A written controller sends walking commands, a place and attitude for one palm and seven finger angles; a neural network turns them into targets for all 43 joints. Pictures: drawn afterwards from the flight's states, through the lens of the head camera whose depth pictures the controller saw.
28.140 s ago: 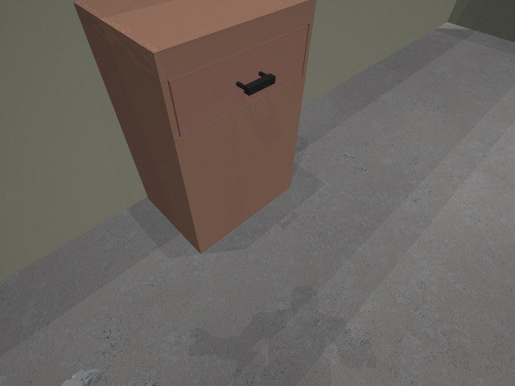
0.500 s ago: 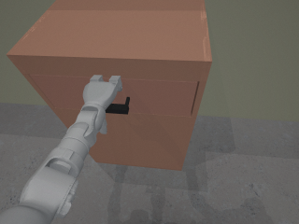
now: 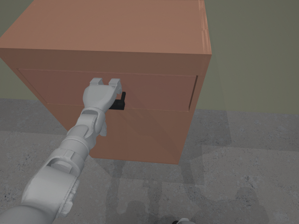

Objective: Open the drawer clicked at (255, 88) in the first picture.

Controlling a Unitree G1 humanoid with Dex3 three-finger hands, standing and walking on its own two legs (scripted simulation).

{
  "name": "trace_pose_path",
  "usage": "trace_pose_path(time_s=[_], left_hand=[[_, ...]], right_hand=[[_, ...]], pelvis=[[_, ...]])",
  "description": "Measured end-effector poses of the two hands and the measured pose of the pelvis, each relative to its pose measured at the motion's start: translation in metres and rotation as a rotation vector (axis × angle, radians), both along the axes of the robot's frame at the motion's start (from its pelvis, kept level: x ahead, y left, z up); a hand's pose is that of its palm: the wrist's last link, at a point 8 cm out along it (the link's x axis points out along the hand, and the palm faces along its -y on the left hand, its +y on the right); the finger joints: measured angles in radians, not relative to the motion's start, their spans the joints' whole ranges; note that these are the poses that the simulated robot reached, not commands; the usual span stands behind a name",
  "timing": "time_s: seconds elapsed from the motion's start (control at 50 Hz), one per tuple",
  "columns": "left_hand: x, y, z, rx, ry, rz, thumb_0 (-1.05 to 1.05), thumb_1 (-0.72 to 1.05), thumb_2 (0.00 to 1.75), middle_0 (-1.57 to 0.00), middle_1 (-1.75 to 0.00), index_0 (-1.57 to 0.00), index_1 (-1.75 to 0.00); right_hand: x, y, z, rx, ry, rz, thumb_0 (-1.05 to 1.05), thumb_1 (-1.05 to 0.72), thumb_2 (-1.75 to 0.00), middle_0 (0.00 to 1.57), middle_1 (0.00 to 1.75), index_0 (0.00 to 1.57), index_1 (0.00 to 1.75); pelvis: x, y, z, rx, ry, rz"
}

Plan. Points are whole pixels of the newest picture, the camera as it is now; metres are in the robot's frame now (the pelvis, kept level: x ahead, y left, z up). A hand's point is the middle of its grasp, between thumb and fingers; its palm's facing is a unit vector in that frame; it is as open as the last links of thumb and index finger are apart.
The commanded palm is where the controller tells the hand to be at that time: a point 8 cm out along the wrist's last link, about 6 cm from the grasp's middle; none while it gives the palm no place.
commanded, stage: lower the fingers behind the handle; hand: left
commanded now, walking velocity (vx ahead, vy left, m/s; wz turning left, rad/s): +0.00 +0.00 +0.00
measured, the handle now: (108, 98) +0.50 +0.14 -0.01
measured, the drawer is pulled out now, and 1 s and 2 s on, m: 0.00 0.00 0.00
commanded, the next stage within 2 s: close the thumb around the handle in 1.10 s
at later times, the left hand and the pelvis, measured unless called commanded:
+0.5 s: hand (106, 113) +0.44 +0.14 -0.02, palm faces -0.05 -0.02 -1.00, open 13.9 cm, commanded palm +0.42 +0.15 +0.04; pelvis +0.00 +0.00 -0.01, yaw +0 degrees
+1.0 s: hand (107, 116) +0.44 +0.14 -0.03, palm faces -0.04 -0.01 -1.00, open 13.8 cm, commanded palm +0.42 +0.15 +0.02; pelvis -0.01 +0.00 -0.02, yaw +0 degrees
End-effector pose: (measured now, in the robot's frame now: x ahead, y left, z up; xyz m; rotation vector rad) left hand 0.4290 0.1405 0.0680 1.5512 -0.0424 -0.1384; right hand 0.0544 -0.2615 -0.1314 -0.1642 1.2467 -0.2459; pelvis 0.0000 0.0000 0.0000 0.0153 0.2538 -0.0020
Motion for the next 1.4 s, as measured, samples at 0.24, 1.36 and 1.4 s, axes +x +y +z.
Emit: trace_pose_path(time_s=[0.24,1.36,1.4], left_hand=[[0.001,0.001,-0.018,0.013,-0.015,0.022,0.00,-0.49,0.30,-0.33,-1.22,-0.32,-1.20],[-0.007,0.002,-0.045,0.010,-0.031,0.030,0.00,-0.38,0.35,-0.32,-1.22,-0.32,-1.21],[-0.006,0.001,-0.045,0.011,-0.027,0.031,0.00,-0.32,0.38,-0.32,-1.22,-0.32,-1.21]], right_hand=[[-0.007,0.000,-0.007,0.004,0.021,-0.004,0.00,-0.91,-0.90,0.20,0.30,0.20,0.30],[-0.028,0.003,-0.028,0.011,0.063,-0.003,0.00,-0.91,-0.90,0.20,0.30,0.20,0.30],[-0.027,0.003,-0.027,0.011,0.061,-0.003,0.00,-0.91,-0.90,0.20,0.30,0.20,0.30]], pelvis=[[-0.001,0.000,-0.007,0.000,0.035,-0.003],[-0.013,0.002,-0.025,-0.005,0.086,0.009],[-0.012,0.002,-0.025,-0.005,0.085,0.010]])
